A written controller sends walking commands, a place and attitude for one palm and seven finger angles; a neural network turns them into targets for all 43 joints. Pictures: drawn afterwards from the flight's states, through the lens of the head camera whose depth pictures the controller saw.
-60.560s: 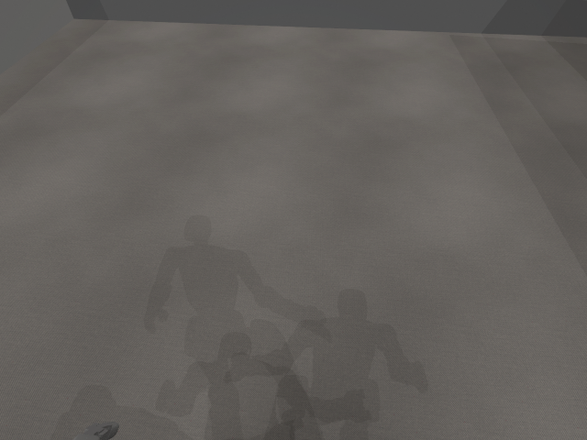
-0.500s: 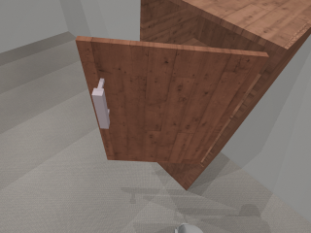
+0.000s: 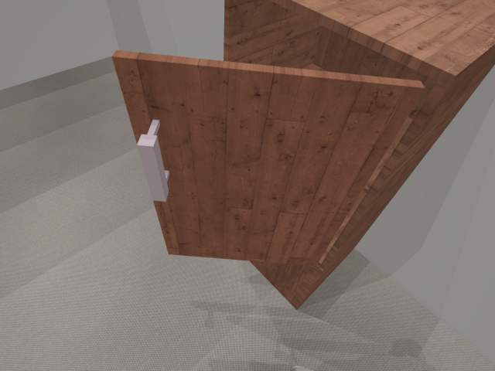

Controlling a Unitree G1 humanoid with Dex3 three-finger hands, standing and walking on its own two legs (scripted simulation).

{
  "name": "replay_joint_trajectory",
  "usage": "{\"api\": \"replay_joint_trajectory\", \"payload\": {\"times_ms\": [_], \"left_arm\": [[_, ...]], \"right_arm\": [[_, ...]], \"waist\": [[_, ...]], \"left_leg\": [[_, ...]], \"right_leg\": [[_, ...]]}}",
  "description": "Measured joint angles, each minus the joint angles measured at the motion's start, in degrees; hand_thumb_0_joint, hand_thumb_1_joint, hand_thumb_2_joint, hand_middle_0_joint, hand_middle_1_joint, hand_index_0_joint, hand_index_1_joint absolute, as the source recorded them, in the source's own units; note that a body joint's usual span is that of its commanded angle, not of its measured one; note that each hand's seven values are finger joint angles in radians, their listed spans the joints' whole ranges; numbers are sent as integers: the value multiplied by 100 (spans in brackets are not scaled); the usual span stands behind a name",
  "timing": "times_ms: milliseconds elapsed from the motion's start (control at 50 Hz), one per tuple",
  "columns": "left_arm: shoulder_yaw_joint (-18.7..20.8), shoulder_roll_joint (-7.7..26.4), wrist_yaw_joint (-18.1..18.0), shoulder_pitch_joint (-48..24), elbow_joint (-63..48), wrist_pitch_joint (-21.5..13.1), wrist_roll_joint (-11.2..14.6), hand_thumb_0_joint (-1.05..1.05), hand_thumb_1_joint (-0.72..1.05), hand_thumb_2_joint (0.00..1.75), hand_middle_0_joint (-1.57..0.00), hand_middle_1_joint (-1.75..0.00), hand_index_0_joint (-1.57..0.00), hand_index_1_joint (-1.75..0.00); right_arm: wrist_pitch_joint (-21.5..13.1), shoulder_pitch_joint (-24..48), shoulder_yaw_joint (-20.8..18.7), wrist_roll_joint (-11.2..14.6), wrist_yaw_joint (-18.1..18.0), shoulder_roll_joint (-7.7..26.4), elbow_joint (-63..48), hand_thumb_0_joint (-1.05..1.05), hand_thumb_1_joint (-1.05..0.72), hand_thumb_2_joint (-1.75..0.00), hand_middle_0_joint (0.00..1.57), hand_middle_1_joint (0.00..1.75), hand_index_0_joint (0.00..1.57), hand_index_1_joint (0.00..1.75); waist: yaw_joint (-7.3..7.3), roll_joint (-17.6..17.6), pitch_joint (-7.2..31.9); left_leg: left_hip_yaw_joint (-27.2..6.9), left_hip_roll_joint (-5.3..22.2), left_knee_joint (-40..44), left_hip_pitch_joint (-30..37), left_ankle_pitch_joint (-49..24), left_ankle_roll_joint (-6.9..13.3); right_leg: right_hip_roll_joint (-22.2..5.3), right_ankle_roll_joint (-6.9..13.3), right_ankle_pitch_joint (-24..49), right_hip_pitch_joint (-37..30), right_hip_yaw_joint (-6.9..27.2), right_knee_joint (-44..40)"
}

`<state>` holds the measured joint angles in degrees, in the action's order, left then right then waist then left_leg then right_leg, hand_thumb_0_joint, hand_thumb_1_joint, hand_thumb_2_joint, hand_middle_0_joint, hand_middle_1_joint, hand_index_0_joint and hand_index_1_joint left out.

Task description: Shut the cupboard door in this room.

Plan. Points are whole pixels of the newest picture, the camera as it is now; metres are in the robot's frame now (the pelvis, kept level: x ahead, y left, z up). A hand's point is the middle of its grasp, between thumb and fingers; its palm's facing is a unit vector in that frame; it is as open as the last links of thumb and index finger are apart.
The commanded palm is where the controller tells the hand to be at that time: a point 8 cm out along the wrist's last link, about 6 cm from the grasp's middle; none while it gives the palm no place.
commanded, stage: come to a stop and stand still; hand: left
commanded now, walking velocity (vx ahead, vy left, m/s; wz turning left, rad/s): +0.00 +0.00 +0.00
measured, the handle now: (157, 161) +0.42 +0.19 +0.09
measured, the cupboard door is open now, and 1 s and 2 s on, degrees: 44 44 44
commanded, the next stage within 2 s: look again from close up in 0.76 s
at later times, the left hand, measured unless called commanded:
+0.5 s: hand out of the picture -0.06 +0.16 -0.17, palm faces +0.04 -0.99 -0.14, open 7.4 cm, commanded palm none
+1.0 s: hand out of the picture -0.09 +0.16 -0.17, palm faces +0.05 -0.99 -0.16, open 7.4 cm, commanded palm none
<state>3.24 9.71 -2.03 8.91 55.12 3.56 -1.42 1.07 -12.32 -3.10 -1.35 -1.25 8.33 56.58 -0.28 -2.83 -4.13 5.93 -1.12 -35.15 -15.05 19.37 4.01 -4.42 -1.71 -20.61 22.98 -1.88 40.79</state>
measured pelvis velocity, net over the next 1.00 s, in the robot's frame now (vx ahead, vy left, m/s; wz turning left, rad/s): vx -0.05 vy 0.01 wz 0.03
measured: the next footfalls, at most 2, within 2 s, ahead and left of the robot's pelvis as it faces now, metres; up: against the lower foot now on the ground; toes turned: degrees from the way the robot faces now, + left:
right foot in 0.24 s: +0.01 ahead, -0.12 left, +0.00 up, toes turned +0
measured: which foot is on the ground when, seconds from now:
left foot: down 0.00-1.00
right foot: up 0.00-0.22, down 0.24-1.00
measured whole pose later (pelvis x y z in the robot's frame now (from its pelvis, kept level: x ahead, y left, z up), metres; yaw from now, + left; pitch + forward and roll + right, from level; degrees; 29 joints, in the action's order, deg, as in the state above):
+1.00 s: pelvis -0.05 +0.01 +0.01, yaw +2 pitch -1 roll -1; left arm -0.6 5.4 -2.8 22.2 62.9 -0.7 -1.5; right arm 0.5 -19.1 -0.4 -1.1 -1.1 7.2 61.1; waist 0.8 1.7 -0.7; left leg 4.9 -2.3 -31.0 -18.7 12.3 5.6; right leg -1.4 0.3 -16.2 13.8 -3.7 30.5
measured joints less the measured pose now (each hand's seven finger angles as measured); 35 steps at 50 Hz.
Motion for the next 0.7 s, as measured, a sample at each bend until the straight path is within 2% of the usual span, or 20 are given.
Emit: {"api": "replay_joint_trajectory", "payload": {"times_ms": [60,100,180,240,260,320,460,700], "left_arm": [[19,31,10,115,97,21,-2,0,92,89,-20,-30,-20,-30],[11,38,6,216,158,-16,7,0,91,89,-20,-30,-20,-30],[-52,19,-9,384,320,-48,32,0,91,89,-20,-30,-20,-30],[-116,11,-26,523,430,-130,45,0,91,89,-19,-30,-20,-30],[-134,-34,-43,537,514,-163,43,0,91,89,-19,-30,-20,-30],[-230,-151,-38,664,668,-234,52,0,91,89,-19,-30,-20,-30],[-318,-246,-18,892,873,-241,51,0,91,89,-20,-30,-20,-30],[-270,-388,-33,1144,931,-271,19,0,91,89,-20,-30,-20,-30]], "right_arm": [[-27,10,34,-17,-82,-60,9,1,-93,-90,19,30,20,30],[-53,24,53,-7,-100,-51,45,1,-94,-90,20,30,20,30],[-95,27,87,13,-111,-23,131,1,-94,-90,20,30,20,30],[-103,-3,120,63,-99,-24,241,1,-93,-90,20,30,20,30],[-95,23,110,87,-107,0,303,1,-93,-90,20,30,20,30],[-65,43,108,100,-99,77,442,1,-94,-90,20,30,20,30],[-48,-183,198,88,-43,28,732,1,-93,-90,20,30,20,30],[-12,-662,191,70,-42,-233,960,1,-91,-90,19,30,19,30]], "waist": [[-19,-1,41],[-38,16,53],[-39,68,72],[-67,28,132],[-79,99,116],[-20,262,106],[4,189,205],[14,167,241]], "left_leg": [[21,-54,443,148,-260,116],[23,-86,699,228,-425,137],[18,-150,961,295,-616,153],[72,-248,888,209,-620,137],[76,-216,837,190,-604,123],[44,-154,995,286,-729,93],[58,-145,1275,406,-958,75],[17,-189,1345,187,-1134,82]], "right_leg": [[164,44,-225,103,193,919],[209,20,-285,-47,165,975],[219,-10,-307,-710,5,10],[167,33,337,-1325,2,-1239],[198,49,340,-1395,1,-1393],[269,54,478,-1480,-28,-1546],[290,64,681,-1543,-13,-1726],[247,66,768,-1276,-60,-1647]]}}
